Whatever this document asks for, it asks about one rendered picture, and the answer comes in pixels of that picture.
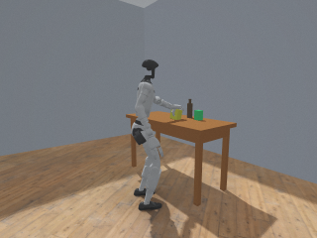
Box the robot left upper arm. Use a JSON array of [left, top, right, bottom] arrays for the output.
[[153, 95, 161, 105]]

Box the robot left shin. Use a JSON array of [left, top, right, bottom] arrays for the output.
[[139, 163, 149, 191]]

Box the sponge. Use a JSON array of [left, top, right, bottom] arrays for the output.
[[169, 109, 182, 120]]

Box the robot shin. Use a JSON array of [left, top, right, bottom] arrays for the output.
[[139, 163, 149, 191], [144, 167, 162, 205]]

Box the robot right shin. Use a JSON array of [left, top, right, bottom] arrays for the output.
[[144, 167, 162, 205]]

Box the right robot hand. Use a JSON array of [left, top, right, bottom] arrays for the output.
[[148, 136, 163, 160]]

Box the table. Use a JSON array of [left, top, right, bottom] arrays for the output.
[[126, 111, 237, 206]]

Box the left robot hand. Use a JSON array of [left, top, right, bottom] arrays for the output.
[[171, 104, 184, 116]]

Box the robot right forearm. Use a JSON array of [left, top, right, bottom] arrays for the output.
[[137, 105, 155, 138]]

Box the robot right upper arm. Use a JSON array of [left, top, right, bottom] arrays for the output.
[[135, 82, 153, 113]]

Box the robot left forearm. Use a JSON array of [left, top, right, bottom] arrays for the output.
[[159, 99, 175, 110]]

